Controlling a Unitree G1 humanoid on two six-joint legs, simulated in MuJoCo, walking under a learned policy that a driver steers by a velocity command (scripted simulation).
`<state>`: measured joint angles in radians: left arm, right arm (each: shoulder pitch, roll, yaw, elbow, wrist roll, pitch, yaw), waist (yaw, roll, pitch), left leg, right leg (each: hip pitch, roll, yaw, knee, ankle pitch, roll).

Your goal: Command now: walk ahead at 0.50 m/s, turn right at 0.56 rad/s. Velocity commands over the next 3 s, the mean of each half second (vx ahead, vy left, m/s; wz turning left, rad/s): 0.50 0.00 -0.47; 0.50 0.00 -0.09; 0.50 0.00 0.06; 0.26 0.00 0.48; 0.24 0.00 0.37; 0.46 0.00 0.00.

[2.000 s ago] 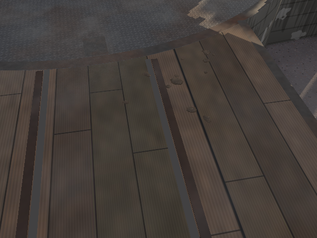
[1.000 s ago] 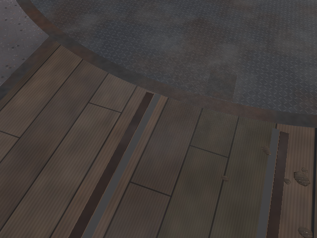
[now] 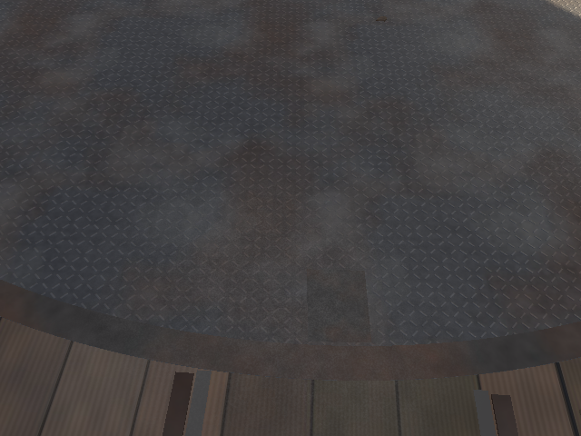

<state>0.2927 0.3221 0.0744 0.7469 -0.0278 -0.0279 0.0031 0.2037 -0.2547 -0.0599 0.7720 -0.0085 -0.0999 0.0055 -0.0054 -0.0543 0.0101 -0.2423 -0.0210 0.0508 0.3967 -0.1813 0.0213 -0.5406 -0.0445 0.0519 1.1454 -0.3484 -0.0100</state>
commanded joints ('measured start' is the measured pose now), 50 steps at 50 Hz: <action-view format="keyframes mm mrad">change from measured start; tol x32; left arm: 1 -15 35 11 -98 2 0 -6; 50 0 80 8 -48 14 -50 -2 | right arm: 1 -13 -130 -34 -37 0 -20 -2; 50 20 -127 -6 -27 -5 2 27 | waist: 1 0 151 7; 13 -57 123 57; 19 134 -84 -414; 50 -3 153 -43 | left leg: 1 109 285 -214 -246 95 173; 16 236 270 152 237 817 58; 18 -428 41 66 876 -395 -37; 19 -506 48 -120 973 -406 -25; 33 -381 132 -66 274 300 -60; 40 -364 84 -65 115 158 16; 43 136 87 -63 130 177 104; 45 634 407 -800 -61 -121 317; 50 101 261 -373 -191 -8 206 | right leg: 1 -183 -87 48 -25 94 19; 13 -104 -17 -101 -504 239 -52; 16 334 105 -158 -603 223 -136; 19 958 -325 717 -813 33 -375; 26 369 -169 194 -949 441 -278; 42 580 -155 42 -688 755 -136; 45 -112 122 58 109 -230 -7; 50 -96 -81 33 5 45 -22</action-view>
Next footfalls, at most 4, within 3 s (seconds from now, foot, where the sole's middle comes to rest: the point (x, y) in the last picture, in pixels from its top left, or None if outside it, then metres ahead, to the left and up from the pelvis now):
0.34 right None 0.32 -0.18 -0.78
0.86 left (305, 362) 0.67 -0.03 -0.78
1.40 right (421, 288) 0.89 -0.35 -0.78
1.88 left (342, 216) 1.14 -0.16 -0.78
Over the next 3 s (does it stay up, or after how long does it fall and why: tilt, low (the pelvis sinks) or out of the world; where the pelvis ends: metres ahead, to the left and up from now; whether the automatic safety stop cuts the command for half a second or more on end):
stays up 1.35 -0.15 0.00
